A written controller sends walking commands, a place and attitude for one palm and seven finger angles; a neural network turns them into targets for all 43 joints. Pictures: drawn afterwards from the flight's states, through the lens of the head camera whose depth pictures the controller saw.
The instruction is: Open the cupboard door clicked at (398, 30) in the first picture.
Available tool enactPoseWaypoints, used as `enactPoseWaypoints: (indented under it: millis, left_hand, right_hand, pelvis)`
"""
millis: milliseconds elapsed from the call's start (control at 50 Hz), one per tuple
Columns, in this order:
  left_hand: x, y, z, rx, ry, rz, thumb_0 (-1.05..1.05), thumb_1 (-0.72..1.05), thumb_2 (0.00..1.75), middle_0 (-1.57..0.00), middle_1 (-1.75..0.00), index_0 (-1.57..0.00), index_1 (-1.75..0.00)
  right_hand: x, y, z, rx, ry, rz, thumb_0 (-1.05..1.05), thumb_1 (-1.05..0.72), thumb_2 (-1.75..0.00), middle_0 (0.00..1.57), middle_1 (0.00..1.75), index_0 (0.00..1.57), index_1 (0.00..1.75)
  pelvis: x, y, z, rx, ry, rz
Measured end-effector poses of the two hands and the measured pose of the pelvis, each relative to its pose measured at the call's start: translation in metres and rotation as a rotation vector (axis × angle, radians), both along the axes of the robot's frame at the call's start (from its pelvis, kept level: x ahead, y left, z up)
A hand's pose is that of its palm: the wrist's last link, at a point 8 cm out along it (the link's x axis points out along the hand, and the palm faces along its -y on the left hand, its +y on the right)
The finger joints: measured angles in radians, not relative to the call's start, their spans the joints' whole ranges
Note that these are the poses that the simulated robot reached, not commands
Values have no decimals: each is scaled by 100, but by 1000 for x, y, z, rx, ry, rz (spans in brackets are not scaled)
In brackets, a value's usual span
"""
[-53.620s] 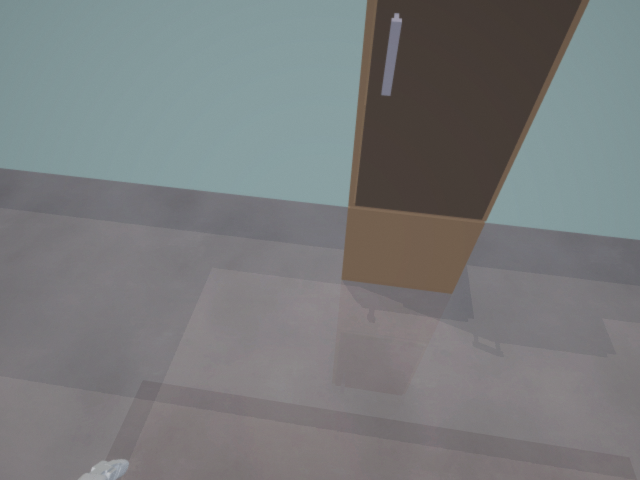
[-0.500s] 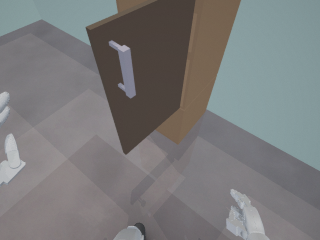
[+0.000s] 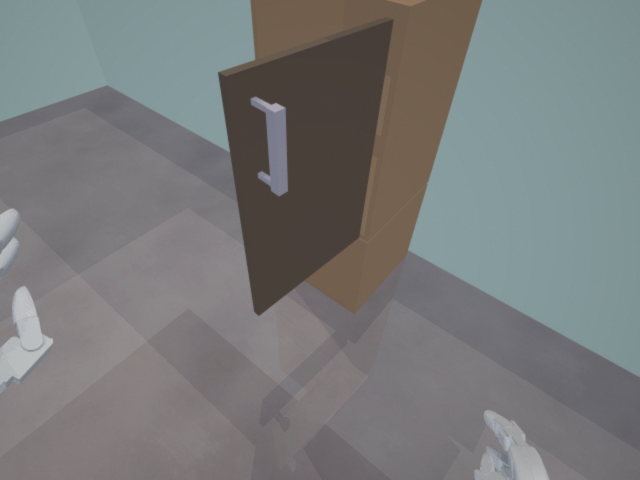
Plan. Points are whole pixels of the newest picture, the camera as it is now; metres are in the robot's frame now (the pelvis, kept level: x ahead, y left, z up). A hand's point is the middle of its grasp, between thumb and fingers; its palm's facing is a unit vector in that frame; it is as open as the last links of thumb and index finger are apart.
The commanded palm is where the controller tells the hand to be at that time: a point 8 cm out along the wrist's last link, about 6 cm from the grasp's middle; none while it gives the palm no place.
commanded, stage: stop stepping back and stand still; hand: left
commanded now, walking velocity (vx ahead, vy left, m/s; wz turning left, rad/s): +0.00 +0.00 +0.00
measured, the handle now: (269, 147) +0.57 +0.12 +0.13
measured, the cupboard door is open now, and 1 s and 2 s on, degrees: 85 85 85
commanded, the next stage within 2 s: let the arm hang, fingers relaxed in 0.28 s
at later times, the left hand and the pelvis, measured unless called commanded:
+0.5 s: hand (83, 428) +0.17 +0.28 +0.01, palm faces +0.21 -0.86 -0.47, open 7.4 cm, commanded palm none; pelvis -0.03 +0.02 -0.01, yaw +2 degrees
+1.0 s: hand out of the picture -0.07 +0.21 -0.16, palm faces +0.07 -0.96 -0.27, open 7.3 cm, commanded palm none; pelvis -0.02 +0.00 +0.01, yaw +3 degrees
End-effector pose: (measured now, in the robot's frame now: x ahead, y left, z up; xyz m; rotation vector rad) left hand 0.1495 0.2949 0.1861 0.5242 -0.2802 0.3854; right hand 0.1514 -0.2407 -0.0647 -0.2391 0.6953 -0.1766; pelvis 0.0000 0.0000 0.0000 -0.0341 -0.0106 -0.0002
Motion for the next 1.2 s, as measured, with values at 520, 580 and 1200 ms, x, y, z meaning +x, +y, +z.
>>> enactPoseWaypoints:
  millis: [520,580,1200]
  left_hand:
    - [-12,22,-176,-236,732,94,0,90,90,-20,-30,-21,-30]
    - [-47,-2,-251,-364,1047,103,0,91,90,-20,-30,-20,-30]
    - [-168,-37,-303,-527,1560,347,0,91,90,-20,-30,-20,-30]
  right_hand:
    - [-36,-1,-47,38,183,48,1,-90,-90,21,30,21,30]
    - [-56,-13,-51,12,261,15,1,-90,-90,21,30,20,30]
    - [-126,7,-83,129,635,-52,1,-90,-90,21,30,20,29]
  pelvis:
    - [-28,16,-8,6,11,34]
    - [-30,13,-8,18,3,31]
    - [-5,-6,8,34,-17,33]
